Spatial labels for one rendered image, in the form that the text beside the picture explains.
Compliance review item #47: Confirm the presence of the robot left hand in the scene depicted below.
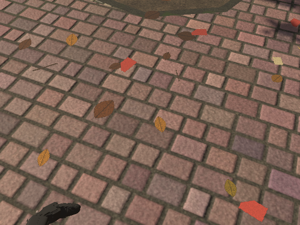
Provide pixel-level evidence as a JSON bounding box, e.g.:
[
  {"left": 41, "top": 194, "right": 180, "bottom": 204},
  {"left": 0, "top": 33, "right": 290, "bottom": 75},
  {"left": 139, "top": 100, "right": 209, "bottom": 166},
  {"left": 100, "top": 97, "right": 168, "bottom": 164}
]
[{"left": 26, "top": 202, "right": 81, "bottom": 225}]

